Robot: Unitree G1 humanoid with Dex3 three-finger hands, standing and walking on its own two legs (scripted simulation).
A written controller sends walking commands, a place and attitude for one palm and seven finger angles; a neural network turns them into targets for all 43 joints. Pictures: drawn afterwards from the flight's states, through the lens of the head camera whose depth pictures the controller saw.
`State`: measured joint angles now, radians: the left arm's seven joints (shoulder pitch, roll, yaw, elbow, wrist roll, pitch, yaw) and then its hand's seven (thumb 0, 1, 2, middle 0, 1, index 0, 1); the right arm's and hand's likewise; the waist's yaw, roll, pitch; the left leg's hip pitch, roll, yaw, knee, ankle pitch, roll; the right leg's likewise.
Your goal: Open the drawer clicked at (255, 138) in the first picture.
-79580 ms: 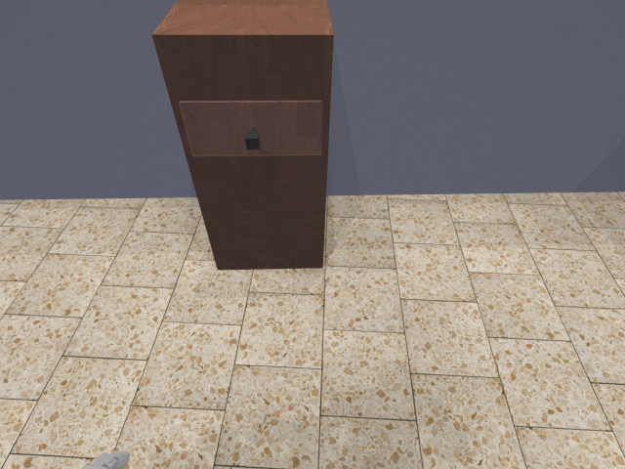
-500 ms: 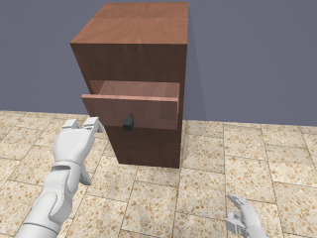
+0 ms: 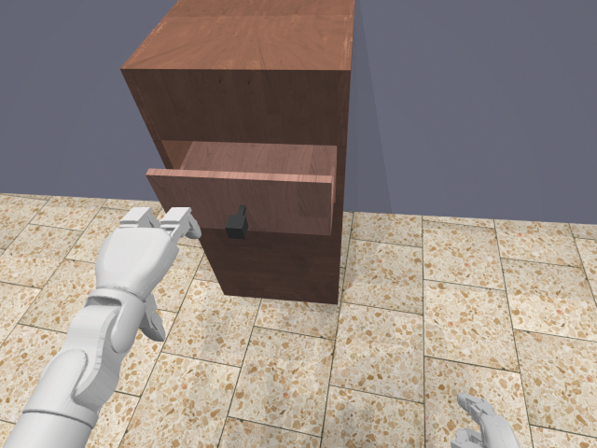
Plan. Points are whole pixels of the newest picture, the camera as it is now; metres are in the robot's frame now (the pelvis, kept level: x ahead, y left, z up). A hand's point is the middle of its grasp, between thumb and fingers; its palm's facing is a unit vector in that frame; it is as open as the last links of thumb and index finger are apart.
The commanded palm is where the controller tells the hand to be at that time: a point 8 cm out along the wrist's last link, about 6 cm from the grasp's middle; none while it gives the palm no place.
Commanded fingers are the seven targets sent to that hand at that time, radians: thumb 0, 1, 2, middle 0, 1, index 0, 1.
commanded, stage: raise the hand with hooked fingers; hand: left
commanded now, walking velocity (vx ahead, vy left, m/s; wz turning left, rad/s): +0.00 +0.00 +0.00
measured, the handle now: (239, 220) +0.55 +0.22 -0.12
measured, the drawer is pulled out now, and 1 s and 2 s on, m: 0.11 0.11 0.11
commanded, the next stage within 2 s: move the hooked fingers above the handle in 0.06 s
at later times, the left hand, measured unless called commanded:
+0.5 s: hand (175, 261) +0.34 +0.23 +0.05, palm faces +0.00 -0.05 -1.00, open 13.8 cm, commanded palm +0.32 +0.24 +0.10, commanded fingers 0.00 -0.50 0.30 -0.30 -1.20 -0.30 -1.20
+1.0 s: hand (199, 236) +0.41 +0.23 +0.00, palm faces -0.03 -0.01 -1.00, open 13.8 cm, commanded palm +0.40 +0.23 +0.06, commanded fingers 0.00 -0.50 0.30 -0.30 -1.20 -0.30 -1.20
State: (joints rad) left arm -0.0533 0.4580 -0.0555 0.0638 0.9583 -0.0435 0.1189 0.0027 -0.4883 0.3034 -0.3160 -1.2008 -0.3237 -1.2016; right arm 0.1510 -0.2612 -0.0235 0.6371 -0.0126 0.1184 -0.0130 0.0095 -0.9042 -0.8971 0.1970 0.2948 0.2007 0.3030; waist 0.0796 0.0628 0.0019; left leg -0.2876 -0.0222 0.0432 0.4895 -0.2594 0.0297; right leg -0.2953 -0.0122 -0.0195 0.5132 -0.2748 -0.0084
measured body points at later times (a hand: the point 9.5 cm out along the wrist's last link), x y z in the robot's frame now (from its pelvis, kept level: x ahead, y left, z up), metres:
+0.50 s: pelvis +0.00 -0.02 -0.01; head +0.03 -0.05 +0.44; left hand +0.33 +0.23 +0.10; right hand +0.17 -0.26 -0.13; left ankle -0.01 +0.10 -0.74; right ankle -0.01 -0.11 -0.74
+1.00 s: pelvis +0.00 +0.00 -0.02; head +0.07 -0.02 +0.42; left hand +0.41 +0.23 +0.06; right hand +0.07 -0.27 -0.16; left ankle -0.01 +0.10 -0.74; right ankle -0.01 -0.11 -0.74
